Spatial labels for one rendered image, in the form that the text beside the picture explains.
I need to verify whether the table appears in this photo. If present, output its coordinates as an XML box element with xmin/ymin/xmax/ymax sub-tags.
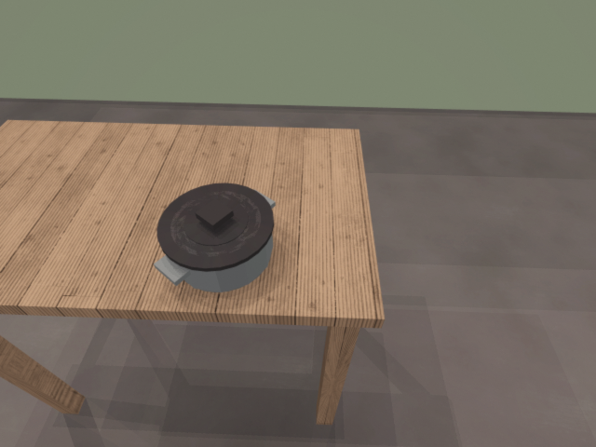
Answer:
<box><xmin>0</xmin><ymin>120</ymin><xmax>385</xmax><ymax>425</ymax></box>

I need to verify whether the knob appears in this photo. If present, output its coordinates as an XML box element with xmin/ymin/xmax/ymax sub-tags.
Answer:
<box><xmin>196</xmin><ymin>199</ymin><xmax>234</xmax><ymax>230</ymax></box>

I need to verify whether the pot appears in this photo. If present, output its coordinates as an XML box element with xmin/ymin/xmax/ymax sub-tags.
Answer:
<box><xmin>154</xmin><ymin>189</ymin><xmax>276</xmax><ymax>292</ymax></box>

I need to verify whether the lid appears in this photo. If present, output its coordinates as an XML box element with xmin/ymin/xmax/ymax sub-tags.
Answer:
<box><xmin>156</xmin><ymin>183</ymin><xmax>274</xmax><ymax>272</ymax></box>

